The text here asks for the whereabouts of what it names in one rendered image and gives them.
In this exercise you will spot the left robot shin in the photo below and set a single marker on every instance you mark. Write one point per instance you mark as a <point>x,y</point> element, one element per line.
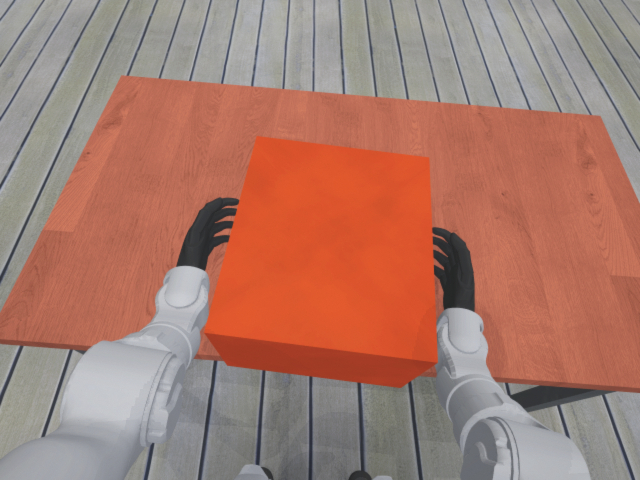
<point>252,469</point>

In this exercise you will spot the robot right hand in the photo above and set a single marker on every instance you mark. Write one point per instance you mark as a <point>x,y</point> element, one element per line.
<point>457,278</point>

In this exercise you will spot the table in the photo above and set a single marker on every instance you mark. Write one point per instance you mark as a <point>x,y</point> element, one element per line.
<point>540,198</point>

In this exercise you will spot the left robot forearm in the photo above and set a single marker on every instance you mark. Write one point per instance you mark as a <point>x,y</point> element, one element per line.
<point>181,312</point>

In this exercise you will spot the robot right upper arm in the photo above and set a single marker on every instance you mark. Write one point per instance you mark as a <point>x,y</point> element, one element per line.
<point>500,449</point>

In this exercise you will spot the robot left upper arm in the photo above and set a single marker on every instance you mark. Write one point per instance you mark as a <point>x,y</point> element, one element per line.
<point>122,399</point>

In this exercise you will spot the robot left hand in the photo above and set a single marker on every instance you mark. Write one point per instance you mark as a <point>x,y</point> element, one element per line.
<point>200,241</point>

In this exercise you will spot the right robot forearm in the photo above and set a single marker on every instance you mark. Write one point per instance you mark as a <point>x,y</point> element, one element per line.
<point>465,387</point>

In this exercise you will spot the carton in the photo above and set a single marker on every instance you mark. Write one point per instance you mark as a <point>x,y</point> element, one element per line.
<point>329,268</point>

